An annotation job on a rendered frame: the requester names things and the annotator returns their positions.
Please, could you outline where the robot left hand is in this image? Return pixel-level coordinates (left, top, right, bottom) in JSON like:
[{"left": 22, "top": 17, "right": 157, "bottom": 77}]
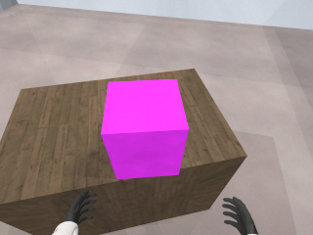
[{"left": 64, "top": 190, "right": 97, "bottom": 225}]

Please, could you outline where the carton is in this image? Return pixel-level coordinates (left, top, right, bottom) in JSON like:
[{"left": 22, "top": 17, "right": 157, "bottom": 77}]
[{"left": 101, "top": 79, "right": 189, "bottom": 179}]

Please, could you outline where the robot right hand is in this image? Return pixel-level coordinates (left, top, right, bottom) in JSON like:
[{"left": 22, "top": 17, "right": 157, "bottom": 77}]
[{"left": 222, "top": 197, "right": 259, "bottom": 235}]

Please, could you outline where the pedestal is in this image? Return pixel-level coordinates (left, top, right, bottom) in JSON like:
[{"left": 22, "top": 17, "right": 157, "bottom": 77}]
[{"left": 0, "top": 69, "right": 247, "bottom": 235}]

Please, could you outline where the robot left forearm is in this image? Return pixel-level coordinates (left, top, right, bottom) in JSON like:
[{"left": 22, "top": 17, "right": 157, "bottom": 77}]
[{"left": 52, "top": 221, "right": 78, "bottom": 235}]

